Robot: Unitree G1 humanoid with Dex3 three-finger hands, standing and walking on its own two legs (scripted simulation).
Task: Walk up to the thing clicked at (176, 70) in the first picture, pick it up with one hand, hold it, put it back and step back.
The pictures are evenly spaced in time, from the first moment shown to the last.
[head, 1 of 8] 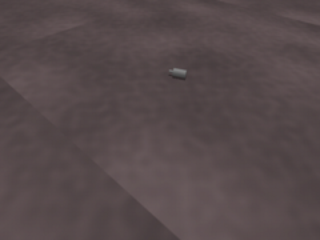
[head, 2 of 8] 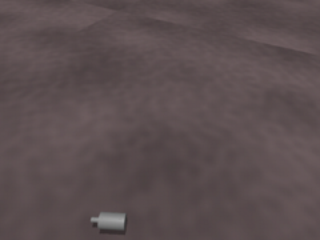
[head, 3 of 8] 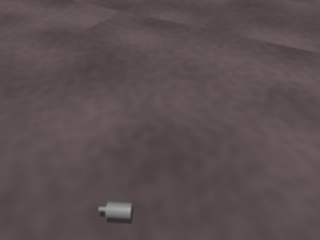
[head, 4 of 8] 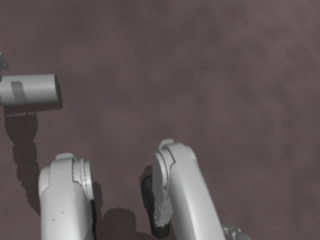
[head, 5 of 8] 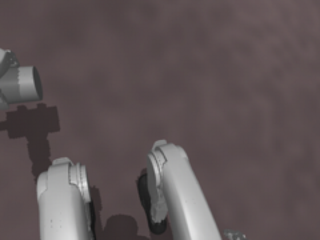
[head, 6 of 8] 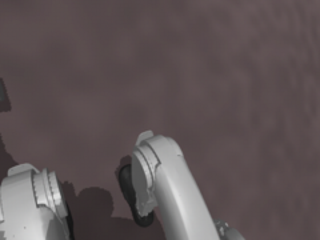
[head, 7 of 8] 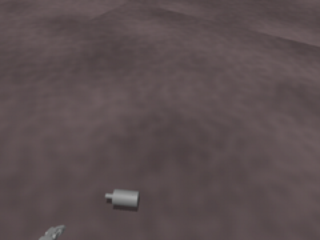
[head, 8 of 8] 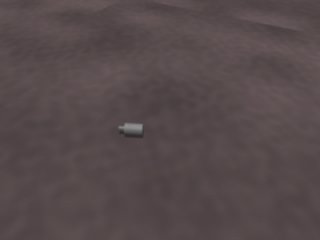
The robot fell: no
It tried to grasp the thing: yes
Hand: left
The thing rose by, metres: 0.65
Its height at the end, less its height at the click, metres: +0.00
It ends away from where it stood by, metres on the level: 0.01
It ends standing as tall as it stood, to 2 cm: yes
